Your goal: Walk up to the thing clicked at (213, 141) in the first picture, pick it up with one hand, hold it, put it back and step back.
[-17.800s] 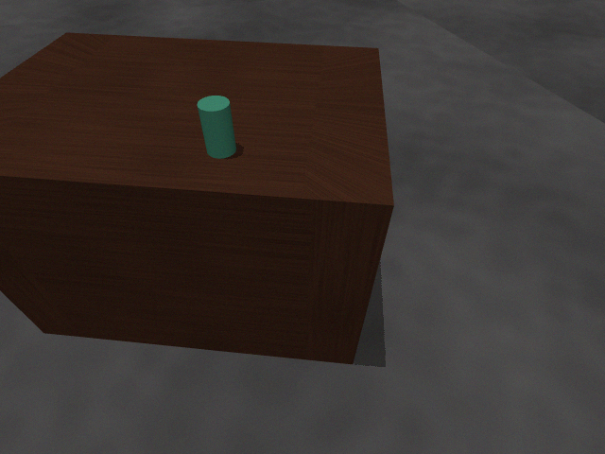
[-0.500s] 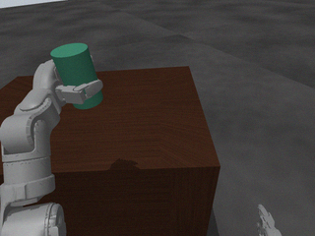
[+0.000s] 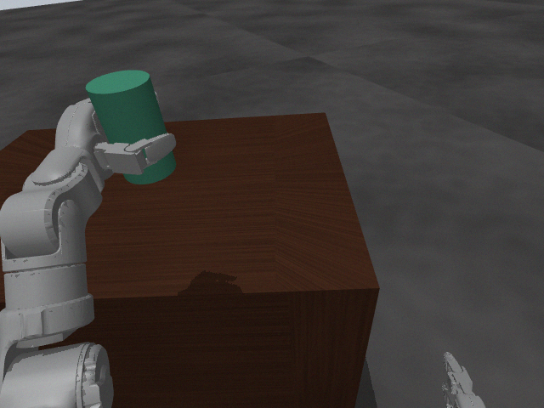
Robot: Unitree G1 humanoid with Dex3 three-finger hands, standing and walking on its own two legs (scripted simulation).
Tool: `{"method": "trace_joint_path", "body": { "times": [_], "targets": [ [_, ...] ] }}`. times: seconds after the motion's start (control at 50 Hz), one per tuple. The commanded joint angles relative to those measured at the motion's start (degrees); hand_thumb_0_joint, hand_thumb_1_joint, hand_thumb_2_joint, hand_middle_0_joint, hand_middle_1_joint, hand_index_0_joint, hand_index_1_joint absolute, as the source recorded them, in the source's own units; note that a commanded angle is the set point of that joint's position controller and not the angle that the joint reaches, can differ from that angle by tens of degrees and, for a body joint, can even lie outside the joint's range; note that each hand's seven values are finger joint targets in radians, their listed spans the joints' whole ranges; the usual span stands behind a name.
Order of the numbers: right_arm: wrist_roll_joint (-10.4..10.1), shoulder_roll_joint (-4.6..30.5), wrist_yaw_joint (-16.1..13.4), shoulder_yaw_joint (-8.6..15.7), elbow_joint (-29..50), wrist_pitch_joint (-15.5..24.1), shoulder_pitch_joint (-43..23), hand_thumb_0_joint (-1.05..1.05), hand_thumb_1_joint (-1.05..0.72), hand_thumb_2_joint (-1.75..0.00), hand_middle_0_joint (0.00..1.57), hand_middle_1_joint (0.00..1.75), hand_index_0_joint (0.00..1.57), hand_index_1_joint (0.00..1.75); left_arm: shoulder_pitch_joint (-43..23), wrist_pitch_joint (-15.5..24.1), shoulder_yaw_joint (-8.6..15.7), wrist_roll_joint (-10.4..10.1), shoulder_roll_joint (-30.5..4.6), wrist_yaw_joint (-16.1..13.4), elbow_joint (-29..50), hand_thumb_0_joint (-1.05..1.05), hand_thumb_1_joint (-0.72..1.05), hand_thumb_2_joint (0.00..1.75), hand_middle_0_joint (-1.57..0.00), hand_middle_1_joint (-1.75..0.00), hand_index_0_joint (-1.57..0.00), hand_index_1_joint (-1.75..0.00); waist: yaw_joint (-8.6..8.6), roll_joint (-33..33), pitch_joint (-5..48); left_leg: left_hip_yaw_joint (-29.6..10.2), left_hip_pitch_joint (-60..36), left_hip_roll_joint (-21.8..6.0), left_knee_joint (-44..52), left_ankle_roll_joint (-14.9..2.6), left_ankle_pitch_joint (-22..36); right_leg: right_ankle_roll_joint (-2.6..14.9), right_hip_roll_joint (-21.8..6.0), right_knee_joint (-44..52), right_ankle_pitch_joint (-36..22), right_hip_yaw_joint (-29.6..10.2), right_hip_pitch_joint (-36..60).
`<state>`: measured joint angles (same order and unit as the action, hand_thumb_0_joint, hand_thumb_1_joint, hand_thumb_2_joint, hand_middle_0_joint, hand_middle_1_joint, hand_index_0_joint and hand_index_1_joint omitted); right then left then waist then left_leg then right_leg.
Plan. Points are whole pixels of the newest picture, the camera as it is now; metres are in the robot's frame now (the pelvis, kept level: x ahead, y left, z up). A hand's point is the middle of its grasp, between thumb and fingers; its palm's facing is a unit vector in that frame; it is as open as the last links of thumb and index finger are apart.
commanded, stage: hold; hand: left
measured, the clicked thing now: (135, 129) +0.36 +0.17 +0.31
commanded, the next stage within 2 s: crouch in 0.18 s
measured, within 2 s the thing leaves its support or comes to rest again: neither
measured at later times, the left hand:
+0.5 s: hand (142, 137) +0.37 +0.17 +0.30, palm faces +0.13 -0.99 +0.03, open 9.5 cm
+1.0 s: hand (157, 168) +0.44 +0.19 +0.21, palm faces +0.18 -0.98 +0.01, open 9.5 cm
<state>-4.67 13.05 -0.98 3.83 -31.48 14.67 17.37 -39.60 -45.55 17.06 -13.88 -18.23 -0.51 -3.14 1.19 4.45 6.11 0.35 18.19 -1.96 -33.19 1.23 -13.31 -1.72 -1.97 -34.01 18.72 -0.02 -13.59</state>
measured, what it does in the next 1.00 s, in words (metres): stands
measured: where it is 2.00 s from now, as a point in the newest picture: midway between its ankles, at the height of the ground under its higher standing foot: outside the picture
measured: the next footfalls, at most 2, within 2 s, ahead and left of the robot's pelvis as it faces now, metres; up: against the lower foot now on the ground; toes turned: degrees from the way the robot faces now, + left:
none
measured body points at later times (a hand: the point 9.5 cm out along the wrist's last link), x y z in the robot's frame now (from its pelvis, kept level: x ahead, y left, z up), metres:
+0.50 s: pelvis +0.00 +0.00 +0.00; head -0.05 -0.03 +0.45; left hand +0.36 +0.22 +0.30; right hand +0.17 -0.25 -0.06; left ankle +0.05 +0.13 -0.73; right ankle +0.00 -0.14 -0.73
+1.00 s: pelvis +0.00 +0.00 +0.00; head +0.00 -0.01 +0.45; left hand +0.43 +0.25 +0.21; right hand +0.15 -0.26 -0.07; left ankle +0.05 +0.13 -0.73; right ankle +0.00 -0.14 -0.73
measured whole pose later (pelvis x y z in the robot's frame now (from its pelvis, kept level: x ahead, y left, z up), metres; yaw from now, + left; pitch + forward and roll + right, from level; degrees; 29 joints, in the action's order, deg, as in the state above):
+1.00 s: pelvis +0.00 +0.00 +0.00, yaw -1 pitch +3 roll -1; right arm -2.3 12.9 -2.8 3.5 -36.1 17.5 14.7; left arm -45.2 -15.8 17.3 -9.1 -22.2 0.4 -37.8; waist -2.5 2.2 3.9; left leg 0.8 23.9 -2.8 -34.0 1.2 -12.9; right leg -1.7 -1.1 -34.2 17.6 -0.7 -19.4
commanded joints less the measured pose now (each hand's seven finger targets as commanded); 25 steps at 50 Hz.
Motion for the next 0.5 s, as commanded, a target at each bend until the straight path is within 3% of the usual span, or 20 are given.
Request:
{"method": "trace_joint_path", "body": {
  "times": [0.0, 0.04, 0.08, 0.1, 0.14, 0.18, 0.22, 0.26, 0.32, 0.34, 0.4, 0.44, 0.48],
  "targets": [
    [-0.1, 5.8, -0.3, 2.7, 10.5, 3.8, -8.3, 0.0, 0.53, -0.06, 0.05, 0.05, 0.05, 0.05, -30.0, 5.1, 2.5, -0.2, -11.8, -0.2, 13.7, 0.0, 0.29, 1.28, -1.27, -1.39, -1.29, -1.39, -0.64, -3.1, 11.5, 1.5, -11.2, 2.1, 3.8, -1.54, 5.1, 1.17, 2.1, 7.0, -8.1, 2.9, -5.2],
    [-0.1, 5.7, -0.4, 2.6, 10.1, 3.8, -8.3, 0.0, 0.53, -0.06, 0.05, 0.05, 0.05, 0.05, -29.6, 4.9, 3.5, -0.1, -12.7, -0.5, 13.1, 0.0, 0.29, 1.28, -1.26, -1.39, -1.28, -1.39, 0.09, -3.7, 11.6, 1.3, -11.2, 2.0, 3.7, -1.41, 5.2, 1.2, 2.4, 6.9, -7.7, 3.3, -4.8],
    [-0.1, 5.5, -0.4, 2.5, 10.0, 3.8, -8.2, 0.0, 0.53, -0.06, 0.05, 0.05, 0.05, 0.05, -30.1, 4.6, 2.9, -0.2, -11.8, -0.6, 13.5, 0.0, 0.29, 1.29, -1.27, -1.4, -1.29, -1.4, -0.4, -3.4, 11.7, 1.4, -11.5, 2.0, 3.5, -1.38, 5.8, 1.15, 2.4, 6.8, -8.5, 3.2, -5.4],
    [-0.1, 5.7, -0.4, 2.5, 10.1, 3.7, -8.5, 0.0, 0.53, -0.06, 0.05, 0.05, 0.05, 0.05, -30.3, 4.5, 4.3, 0.0, -13.9, -0.6, 13.5, 0.0, 0.28, 1.29, -1.27, -1.4, -1.29, -1.41, 0.05, -3.4, 11.3, 1.4, -10.7, 2.1, 3.7, -1.42, 5.5, 1.24, 2.4, 6.9, -8.2, 3.2, -5.1],
    [-0.1, 4.9, -0.3, 2.0, 9.5, 3.6, -8.0, 0.0, 0.53, -0.06, 0.05, 0.05, 0.05, 0.05, -29.1, 3.7, 3.2, -0.1, -11.7, -0.6, 11.3, 0.0, 0.29, 1.3, -1.27, -1.4, -1.29, -1.41, -0.14, -4.6, 10.9, 1.5, -10.5, 2.1, 3.5, -1.56, 6.1, 1.11, 2.4, 6.9, -8.8, 3.1, -4.9],
    [-0.1, 5.7, -0.3, 2.6, 10.2, 3.7, -8.7, 0.0, 0.53, -0.06, 0.05, 0.05, 0.05, 0.05, -28.8, 3.2, 4.5, 0.0, -13.1, -0.8, 10.3, 0.0, 0.29, 1.3, -1.28, -1.42, -1.31, -1.42, 0.09, -4.1, 10.8, 1.5, -10.5, 2.0, 3.7, -1.42, 5.9, 1.18, 2.4, 6.8, -8.5, 3.1, -4.8],
    [-0.2, 4.3, 0.1, 1.3, 10.0, 3.5, -7.9, 0.0, 0.53, -0.06, 0.05, 0.05, 0.05, 0.05, -27.7, 2.7, 1.6, 0.0, -9.6, -0.5, 10.0, 0.0, 0.27, 1.3, -1.29, -1.43, -1.32, -1.43, 0.27, -4.0, 9.4, 1.7, -9.8, 2.1, 3.9, -1.39, 6.6, 1.3, 2.4, 6.9, -9.0, 3.2, -5.2],
    [-0.3, 5.7, 0.1, 2.4, 11.5, 3.7, -8.0, 0.0, 0.52, -0.07, 0.05, 0.05, 0.05, 0.05, -26.9, 2.6, 3.4, -0.1, -11.6, -0.4, 9.1, 0.0, 0.24, 1.38, -1.36, -1.51, -1.39, -1.51, 0.33, -6.2, 9.5, 1.7, -9.7, 2.1, 3.6, -1.6, 7.1, 1.02, 2.4, 7.1, -9.4, 3.1, -4.5],
    [-0.2, 5.9, 0.2, 2.9, 9.9, 3.4, -7.6, 0.0, 0.56, -0.05, 0.05, 0.05, 0.05, 0.05, -28.2, 2.6, 3.9, 0.0, -12.5, -0.1, 8.8, 0.0, 0.22, 1.33, -1.38, -1.48, -1.4, -1.49, 0.11, -4.5, 9.4, 1.7, -9.9, 2.1, 3.9, -1.46, 6.7, 1.19, 2.4, 6.9, -9.2, 2.9, -5.0],
    [-0.3, 5.6, 0.3, 3.1, 9.1, 3.6, -7.8, 0.0, 0.57, -0.05, 0.05, 0.05, 0.05, 0.05, -28.6, 2.9, 2.6, 0.0, -11.1, -0.2, 9.2, 0.0, 0.25, 1.32, -1.38, -1.46, -1.39, -1.47, 0.11, -3.7, 8.4, 1.7, -9.0, 2.2, 4.3, -1.35, 5.7, 1.34, 2.4, 7.0, -8.3, 2.9, -5.8],
    [-0.1, 6.3, -0.1, 3.8, 7.8, 4.0, -7.9, 0.0, 0.56, -0.05, 0.05, 0.05, 0.05, 0.05, -28.4, 4.0, 3.1, -0.6, -10.6, -0.9, 6.2, 0.0, 0.28, 1.32, -1.38, -1.46, -1.39, -1.47, -1.0, -6.3, 7.8, 1.7, -9.3, 2.2, 4.2, -1.72, 4.1, 0.93, 2.3, 7.7, -7.3, 2.8, -6.6],
    [0.1, 5.3, -0.1, 2.5, 7.4, 4.3, -8.1, 0.0, 0.56, -0.05, 0.05, 0.05, 0.05, 0.05, -29.9, 5.6, 2.1, -0.1, -10.5, -1.4, 5.9, 0.0, 0.27, 1.29, -1.36, -1.44, -1.37, -1.44, -0.88, -5.8, 8.6, 1.8, -9.2, 2.3, 4.3, -1.73, 3.7, 1.04, 2.1, 7.8, -7.0, 2.7, -6.7],
    [0.4, 6.2, -0.7, 3.3, 6.6, 4.5, -8.3, 0.0, 0.56, -0.05, 0.05, 0.05, 0.05, 0.05, -29.5, 7.1, 2.3, 0.6, -11.0, -1.8, 1.5, 0.0, 0.26, 1.3, -1.36, -1.44, -1.37, -1.45, -1.3, -7.8, 7.8, 1.7, -9.0, 2.3, 4.0, -1.9, 3.8, 0.83, 2.1, 7.8, -7.2, 2.6, -7.1]
  ]
}}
